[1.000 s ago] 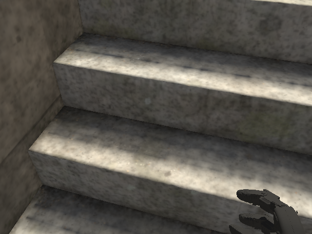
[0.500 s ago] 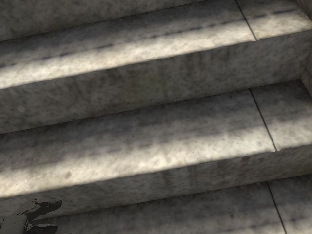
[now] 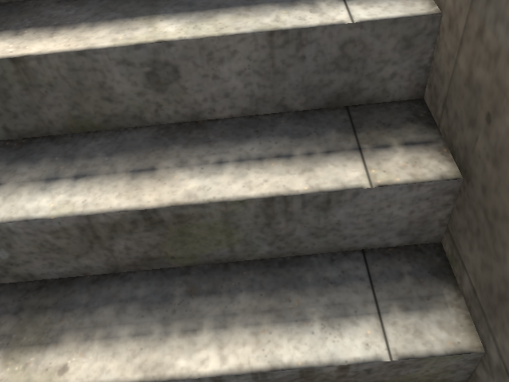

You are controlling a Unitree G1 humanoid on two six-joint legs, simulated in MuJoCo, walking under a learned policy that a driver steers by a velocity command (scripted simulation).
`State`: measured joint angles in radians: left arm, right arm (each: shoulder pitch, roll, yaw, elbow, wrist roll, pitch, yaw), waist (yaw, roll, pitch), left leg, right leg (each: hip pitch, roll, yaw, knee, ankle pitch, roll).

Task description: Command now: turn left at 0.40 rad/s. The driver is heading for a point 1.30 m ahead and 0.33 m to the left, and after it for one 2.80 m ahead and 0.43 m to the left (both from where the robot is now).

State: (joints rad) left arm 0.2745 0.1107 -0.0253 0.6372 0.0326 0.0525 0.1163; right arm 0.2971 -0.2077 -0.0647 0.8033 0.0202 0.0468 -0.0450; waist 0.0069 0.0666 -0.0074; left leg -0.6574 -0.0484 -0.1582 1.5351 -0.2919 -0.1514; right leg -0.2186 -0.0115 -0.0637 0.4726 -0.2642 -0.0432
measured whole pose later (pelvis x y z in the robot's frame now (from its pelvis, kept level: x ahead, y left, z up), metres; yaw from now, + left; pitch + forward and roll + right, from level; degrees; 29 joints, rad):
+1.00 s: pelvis +0.20 +0.25 +0.18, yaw +19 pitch +2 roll +0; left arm 0.44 0.20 0.01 1.01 0.04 0.01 -0.02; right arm 0.13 -0.17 0.04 0.66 0.00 -0.09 0.05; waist -0.02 0.01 -0.11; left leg -1.19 0.03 -0.11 2.08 -0.02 0.08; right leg -0.33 -0.02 0.00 0.66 -0.38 -0.04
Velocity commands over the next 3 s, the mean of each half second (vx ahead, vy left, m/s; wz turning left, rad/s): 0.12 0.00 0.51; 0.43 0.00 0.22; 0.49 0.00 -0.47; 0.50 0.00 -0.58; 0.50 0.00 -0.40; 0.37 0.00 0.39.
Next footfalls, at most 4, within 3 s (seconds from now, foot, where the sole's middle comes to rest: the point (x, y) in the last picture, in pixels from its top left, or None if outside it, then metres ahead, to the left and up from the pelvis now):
0.42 left None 0.01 0.31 -0.78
0.78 right None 0.26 0.14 -0.58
1.30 left None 0.25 0.56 -0.58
1.62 right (92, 335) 0.48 0.39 -0.39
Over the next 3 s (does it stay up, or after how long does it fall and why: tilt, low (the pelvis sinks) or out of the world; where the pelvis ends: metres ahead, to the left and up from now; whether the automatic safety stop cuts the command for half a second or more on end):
stays up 0.89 0.25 0.66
